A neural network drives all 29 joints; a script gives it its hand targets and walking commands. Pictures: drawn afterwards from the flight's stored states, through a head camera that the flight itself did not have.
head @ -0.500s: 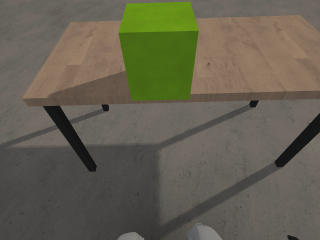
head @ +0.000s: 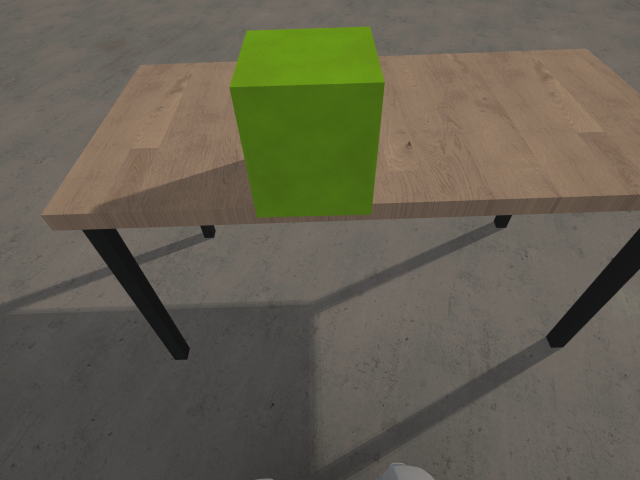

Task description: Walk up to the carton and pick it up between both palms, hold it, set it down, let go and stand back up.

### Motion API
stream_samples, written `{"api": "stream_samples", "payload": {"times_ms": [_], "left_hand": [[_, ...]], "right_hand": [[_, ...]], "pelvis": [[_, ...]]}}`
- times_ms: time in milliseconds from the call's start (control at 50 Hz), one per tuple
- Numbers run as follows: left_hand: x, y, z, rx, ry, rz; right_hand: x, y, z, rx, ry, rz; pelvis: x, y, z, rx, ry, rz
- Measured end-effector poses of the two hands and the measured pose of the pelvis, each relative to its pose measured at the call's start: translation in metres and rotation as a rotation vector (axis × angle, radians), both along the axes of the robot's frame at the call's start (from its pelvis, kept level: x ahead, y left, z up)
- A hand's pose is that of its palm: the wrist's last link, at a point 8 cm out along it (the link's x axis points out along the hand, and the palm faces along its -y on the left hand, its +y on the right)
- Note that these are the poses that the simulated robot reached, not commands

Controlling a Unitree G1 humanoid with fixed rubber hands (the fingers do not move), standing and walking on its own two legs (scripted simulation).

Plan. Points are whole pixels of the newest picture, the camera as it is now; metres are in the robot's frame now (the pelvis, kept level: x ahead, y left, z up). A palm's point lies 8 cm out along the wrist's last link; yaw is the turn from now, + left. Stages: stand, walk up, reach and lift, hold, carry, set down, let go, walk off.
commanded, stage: walk up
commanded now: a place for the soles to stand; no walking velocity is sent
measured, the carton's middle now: (311, 125) +0.66 +0.04 +0.10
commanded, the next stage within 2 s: none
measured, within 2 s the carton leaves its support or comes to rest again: neither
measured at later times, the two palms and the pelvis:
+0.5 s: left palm (43, 457) +0.17 +0.39 -0.08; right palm out of the picture +0.08 -0.28 -0.07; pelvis +0.09 +0.05 +0.02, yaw -3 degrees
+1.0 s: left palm (86, 359) +0.30 +0.37 -0.05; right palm (542, 393) +0.26 -0.29 -0.09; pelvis +0.22 +0.03 +0.02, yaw -3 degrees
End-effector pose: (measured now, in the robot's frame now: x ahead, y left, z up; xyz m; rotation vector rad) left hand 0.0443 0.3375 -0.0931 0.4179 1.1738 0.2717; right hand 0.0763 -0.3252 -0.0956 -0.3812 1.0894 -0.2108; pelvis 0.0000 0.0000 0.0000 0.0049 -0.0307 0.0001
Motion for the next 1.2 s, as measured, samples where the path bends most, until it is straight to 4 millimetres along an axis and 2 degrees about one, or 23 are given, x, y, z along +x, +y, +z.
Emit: {"api": "stream_samples", "payload": {"times_ms": [120,200,260,360,440,540,640,680,740,820,880,980,1080,1200], "left_hand": [[0.003,0.023,0.013,0.013,-0.023,0.037],[0.017,0.048,0.009,0.005,-0.037,0.035],[0.040,0.059,0.004,-0.005,-0.038,0.002],[0.083,0.062,0.013,-0.027,-0.072,-0.043],[0.110,0.057,0.014,-0.040,-0.070,-0.066],[0.146,0.044,0.014,-0.044,-0.065,-0.091],[0.185,0.021,0.017,-0.020,-0.061,-0.107],[0.193,0.013,0.020,-0.013,-0.070,-0.103],[0.198,0.009,0.028,0.000,-0.062,-0.079],[0.209,0.012,0.043,0.030,-0.060,-0.058],[0.221,0.018,0.047,0.042,-0.061,-0.059],[0.248,0.031,0.042,0.035,-0.073,-0.077],[0.274,0.046,0.014,-0.006,-0.082,-0.086],[0.278,0.044,-0.001,-0.049,-0.027,-0.078]], "right_hand": [[0.024,0.022,0.009,0.018,-0.025,0.035],[0.034,0.044,0.011,0.011,-0.039,0.037],[0.019,0.054,0.008,0.006,-0.019,0.001],[-0.015,0.055,0.019,-0.020,0.105,-0.070],[-0.014,0.052,0.025,-0.029,0.140,-0.090],[0.011,0.043,0.018,-0.017,0.152,-0.095],[0.047,0.025,-0.001,0.018,0.160,-0.098],[0.067,0.019,-0.005,0.032,0.156,-0.086],[0.102,0.012,-0.001,0.037,0.121,-0.063],[0.148,0.012,0.005,0.052,0.056,-0.034],[0.169,0.018,0.005,0.063,0.033,-0.032],[0.182,0.031,0.003,0.053,0.060,-0.052],[0.184,0.050,-0.001,0.014,0.123,-0.065],[0.193,0.058,0.011,-0.013,0.141,-0.068]], "pelvis": [[0.011,0.018,0.009,0.004,-0.023,0.027],[0.022,0.041,0.006,-0.010,-0.023,0.026],[0.032,0.055,0.004,-0.010,-0.024,-0.005],[0.056,0.062,0.015,-0.008,-0.026,-0.028],[0.077,0.060,0.018,0.002,-0.028,-0.041],[0.107,0.049,0.015,0.019,-0.017,-0.051],[0.142,0.026,0.008,0.031,-0.006,-0.062],[0.153,0.018,0.008,0.011,-0.020,-0.055],[0.168,0.011,0.014,0.025,-0.035,-0.040],[0.185,0.009,0.023,0.026,-0.050,-0.030],[0.196,0.013,0.024,0.014,-0.057,-0.035],[0.215,0.028,0.021,-0.021,-0.046,-0.045],[0.228,0.049,0.008,-0.033,-0.024,-0.038],[0.236,0.059,0.011,-0.031,-0.012,-0.038]]}}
